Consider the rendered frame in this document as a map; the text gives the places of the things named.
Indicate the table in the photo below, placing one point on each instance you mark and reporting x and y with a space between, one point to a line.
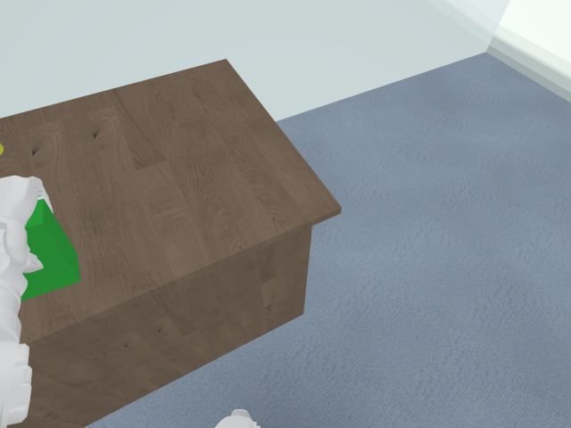
191 214

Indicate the sponge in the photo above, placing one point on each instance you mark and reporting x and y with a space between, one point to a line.
47 240

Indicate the robot left hand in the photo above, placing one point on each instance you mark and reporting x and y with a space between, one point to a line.
18 199

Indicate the robot left forearm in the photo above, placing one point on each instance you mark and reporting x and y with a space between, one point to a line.
13 257

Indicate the robot left shin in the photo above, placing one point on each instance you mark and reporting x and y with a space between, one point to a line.
240 412

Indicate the left robot upper arm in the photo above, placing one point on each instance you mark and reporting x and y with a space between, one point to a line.
15 382

